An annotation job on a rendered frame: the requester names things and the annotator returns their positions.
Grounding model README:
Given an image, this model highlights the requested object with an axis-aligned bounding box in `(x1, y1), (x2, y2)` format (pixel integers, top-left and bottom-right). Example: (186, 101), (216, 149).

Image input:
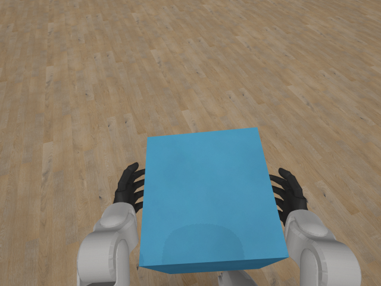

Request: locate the right robot thigh
(218, 270), (258, 286)

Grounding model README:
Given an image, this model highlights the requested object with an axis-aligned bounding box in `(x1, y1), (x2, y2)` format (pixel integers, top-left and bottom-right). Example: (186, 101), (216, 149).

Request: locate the left robot forearm
(77, 202), (139, 286)

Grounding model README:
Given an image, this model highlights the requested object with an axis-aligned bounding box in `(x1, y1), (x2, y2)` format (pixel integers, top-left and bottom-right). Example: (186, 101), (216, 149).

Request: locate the right robot forearm
(284, 209), (361, 286)

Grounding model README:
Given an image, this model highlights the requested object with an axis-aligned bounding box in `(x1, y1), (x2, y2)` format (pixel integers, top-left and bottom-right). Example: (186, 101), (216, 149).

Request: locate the left robot hand
(113, 162), (145, 213)

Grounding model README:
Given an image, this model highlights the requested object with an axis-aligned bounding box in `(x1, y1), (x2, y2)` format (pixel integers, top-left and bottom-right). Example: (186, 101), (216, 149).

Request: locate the right robot hand
(269, 168), (308, 226)

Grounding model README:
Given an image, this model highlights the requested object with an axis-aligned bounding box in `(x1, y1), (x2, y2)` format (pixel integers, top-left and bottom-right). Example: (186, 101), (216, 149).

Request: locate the carton
(139, 128), (289, 274)

